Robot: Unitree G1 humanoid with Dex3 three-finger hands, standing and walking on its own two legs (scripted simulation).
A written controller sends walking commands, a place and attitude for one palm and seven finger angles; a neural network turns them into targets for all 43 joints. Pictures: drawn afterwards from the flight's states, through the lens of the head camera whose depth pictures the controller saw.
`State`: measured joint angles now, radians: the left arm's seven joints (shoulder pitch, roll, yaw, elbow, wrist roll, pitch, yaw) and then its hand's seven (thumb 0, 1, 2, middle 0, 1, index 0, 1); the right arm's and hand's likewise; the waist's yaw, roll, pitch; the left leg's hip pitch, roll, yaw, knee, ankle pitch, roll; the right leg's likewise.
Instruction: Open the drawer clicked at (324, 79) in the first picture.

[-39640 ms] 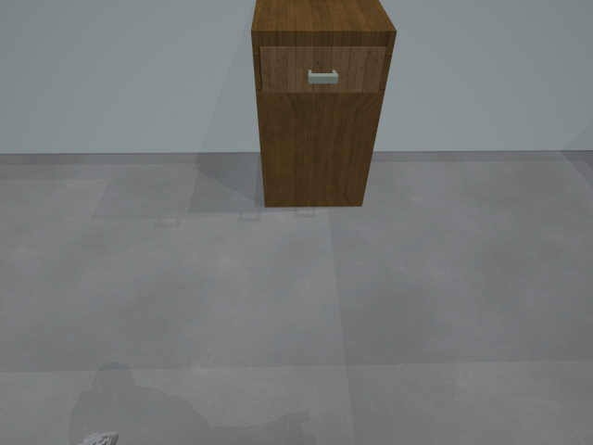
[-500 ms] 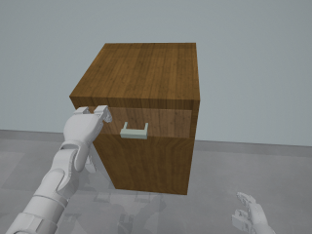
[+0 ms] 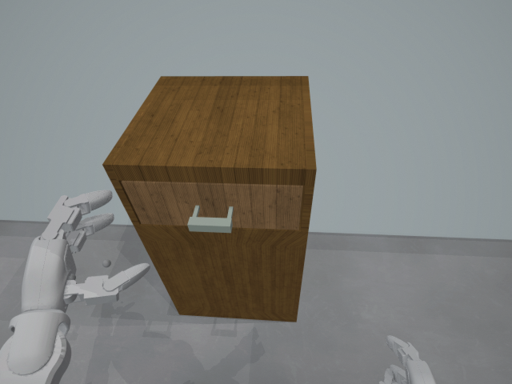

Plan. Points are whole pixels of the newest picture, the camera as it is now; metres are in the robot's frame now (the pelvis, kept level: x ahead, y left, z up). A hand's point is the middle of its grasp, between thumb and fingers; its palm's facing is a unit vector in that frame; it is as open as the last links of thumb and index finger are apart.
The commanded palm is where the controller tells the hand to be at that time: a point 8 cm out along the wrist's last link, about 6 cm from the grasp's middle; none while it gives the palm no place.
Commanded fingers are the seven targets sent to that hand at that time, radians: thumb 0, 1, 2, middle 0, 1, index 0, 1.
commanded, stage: draw the hand back to the body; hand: left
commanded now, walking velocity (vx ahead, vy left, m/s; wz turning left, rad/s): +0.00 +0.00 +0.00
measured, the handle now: (212, 217) +0.50 +0.17 -0.10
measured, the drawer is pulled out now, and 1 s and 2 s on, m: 0.00 0.00 0.00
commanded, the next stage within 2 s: step back with the hand held close in 0.50 s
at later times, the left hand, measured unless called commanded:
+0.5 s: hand (58, 311) +0.16 +0.24 +0.15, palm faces +0.42 -0.84 -0.35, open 7.6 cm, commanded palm +0.11 +0.28 +0.17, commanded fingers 0.00 0.90 0.90 -0.20 -0.30 -0.20 -0.30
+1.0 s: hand (56, 314) +0.16 +0.25 +0.14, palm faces +0.30 -0.85 -0.44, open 7.4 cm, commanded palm +0.10 +0.29 +0.17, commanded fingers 0.00 0.90 0.90 -0.20 -0.30 -0.20 -0.30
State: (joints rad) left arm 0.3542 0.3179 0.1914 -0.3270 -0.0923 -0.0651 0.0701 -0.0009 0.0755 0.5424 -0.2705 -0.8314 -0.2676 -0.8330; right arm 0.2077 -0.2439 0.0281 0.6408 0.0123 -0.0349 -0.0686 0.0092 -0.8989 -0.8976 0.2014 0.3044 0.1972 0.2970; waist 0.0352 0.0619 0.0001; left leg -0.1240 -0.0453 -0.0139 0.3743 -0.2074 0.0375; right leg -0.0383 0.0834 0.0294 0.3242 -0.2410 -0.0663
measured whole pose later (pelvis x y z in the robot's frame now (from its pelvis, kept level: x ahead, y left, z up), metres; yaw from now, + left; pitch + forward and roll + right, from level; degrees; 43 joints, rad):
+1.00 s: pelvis -0.03 +0.01 -0.01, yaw +0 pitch +1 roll -2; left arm 0.64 0.40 0.32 -0.57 -0.06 -0.13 0.13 0.02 0.89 0.89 -0.22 -0.30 -0.21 -0.31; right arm 0.21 -0.23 -0.02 0.56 0.02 0.00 -0.07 0.01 -0.90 -0.90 0.20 0.30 0.20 0.30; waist -0.01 0.00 0.00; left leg -0.31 -0.03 -0.02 0.49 -0.20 0.05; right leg -0.21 0.10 0.01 0.41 -0.22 -0.05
